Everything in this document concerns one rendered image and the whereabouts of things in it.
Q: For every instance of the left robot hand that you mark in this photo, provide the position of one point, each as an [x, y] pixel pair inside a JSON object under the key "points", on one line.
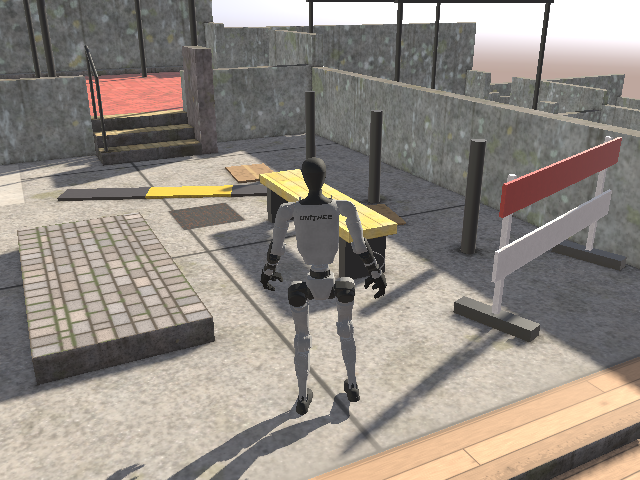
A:
{"points": [[265, 278]]}

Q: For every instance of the robot left forearm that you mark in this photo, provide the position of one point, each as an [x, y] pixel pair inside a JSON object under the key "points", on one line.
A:
{"points": [[271, 262]]}

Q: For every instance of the left robot upper arm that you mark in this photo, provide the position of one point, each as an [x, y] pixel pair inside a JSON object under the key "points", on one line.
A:
{"points": [[284, 213]]}

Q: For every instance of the right robot upper arm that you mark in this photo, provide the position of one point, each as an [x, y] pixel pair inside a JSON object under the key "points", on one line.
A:
{"points": [[348, 209]]}

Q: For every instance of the left robot thigh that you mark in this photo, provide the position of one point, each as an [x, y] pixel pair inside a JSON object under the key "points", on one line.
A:
{"points": [[299, 304]]}

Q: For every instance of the left robot shin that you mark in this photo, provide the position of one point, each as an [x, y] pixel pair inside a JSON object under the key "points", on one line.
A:
{"points": [[302, 368]]}

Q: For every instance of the right robot hand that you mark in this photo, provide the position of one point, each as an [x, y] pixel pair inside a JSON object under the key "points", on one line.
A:
{"points": [[379, 283]]}

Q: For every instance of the robot right forearm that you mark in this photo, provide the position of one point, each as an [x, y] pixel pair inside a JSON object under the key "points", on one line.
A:
{"points": [[370, 262]]}

